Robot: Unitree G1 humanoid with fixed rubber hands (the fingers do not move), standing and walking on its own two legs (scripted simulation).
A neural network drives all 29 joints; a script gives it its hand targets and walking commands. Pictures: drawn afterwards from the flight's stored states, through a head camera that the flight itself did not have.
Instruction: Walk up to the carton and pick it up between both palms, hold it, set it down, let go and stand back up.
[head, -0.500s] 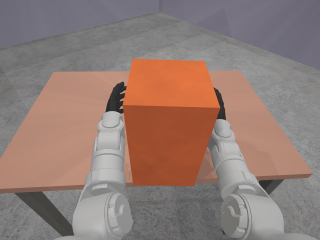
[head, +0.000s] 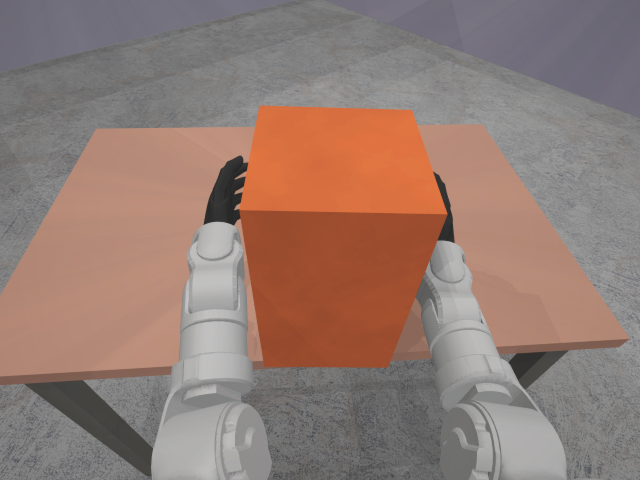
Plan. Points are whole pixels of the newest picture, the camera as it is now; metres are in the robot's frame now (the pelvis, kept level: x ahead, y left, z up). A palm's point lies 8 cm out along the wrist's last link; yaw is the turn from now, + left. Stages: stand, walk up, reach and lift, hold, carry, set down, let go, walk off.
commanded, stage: set down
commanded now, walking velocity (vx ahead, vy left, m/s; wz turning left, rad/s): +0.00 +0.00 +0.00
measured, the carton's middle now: (330, 251) +0.36 -0.01 +0.11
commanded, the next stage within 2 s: none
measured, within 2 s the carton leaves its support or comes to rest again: neither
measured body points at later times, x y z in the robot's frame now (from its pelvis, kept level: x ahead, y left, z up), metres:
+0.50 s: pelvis -0.02 +0.00 +0.00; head +0.01 +0.01 +0.44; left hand +0.41 +0.11 +0.08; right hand +0.38 -0.21 +0.09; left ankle -0.01 +0.13 -0.75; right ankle -0.01 -0.12 -0.75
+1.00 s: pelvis -0.03 -0.01 +0.00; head -0.02 +0.00 +0.45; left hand +0.43 +0.15 +0.20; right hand +0.41 -0.20 +0.19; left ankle -0.01 +0.13 -0.75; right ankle -0.01 -0.12 -0.75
